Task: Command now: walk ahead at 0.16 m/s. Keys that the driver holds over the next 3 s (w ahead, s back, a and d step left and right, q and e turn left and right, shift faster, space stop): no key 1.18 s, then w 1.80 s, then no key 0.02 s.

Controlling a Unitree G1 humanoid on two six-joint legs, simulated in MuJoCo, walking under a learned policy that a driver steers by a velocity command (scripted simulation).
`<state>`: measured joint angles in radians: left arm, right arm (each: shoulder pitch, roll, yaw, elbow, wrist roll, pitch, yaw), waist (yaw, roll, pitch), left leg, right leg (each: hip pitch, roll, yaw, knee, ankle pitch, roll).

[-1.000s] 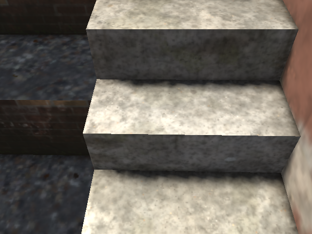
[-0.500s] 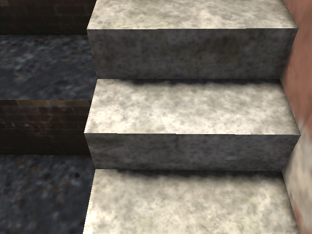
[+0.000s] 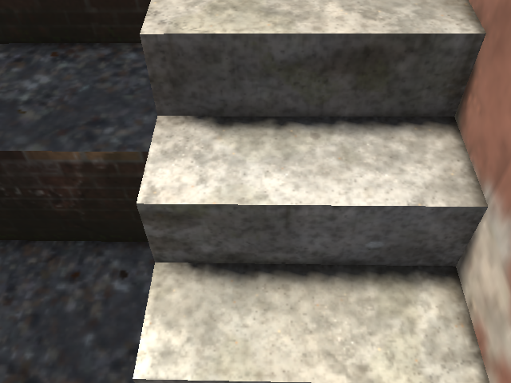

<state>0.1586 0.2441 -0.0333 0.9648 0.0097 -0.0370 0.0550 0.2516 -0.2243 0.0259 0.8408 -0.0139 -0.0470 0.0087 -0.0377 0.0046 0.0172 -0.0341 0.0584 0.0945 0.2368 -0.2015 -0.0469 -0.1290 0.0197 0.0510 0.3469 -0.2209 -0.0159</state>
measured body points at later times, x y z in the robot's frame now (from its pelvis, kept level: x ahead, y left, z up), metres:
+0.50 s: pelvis -0.06 +0.00 +0.00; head -0.04 -0.01 +0.44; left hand +0.00 +0.27 -0.14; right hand -0.01 -0.24 -0.15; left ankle -0.05 +0.14 -0.75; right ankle -0.02 -0.11 -0.75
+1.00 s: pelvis -0.07 +0.01 -0.01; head -0.06 +0.00 +0.44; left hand -0.03 +0.27 -0.15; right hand -0.04 -0.23 -0.15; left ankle -0.05 +0.15 -0.75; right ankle -0.03 -0.11 -0.75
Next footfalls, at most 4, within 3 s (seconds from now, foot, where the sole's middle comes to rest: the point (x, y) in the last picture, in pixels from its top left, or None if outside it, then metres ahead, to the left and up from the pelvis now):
none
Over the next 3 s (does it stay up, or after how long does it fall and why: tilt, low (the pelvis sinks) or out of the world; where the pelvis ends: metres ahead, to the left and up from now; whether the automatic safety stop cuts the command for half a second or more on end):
stays up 0.02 0.00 0.00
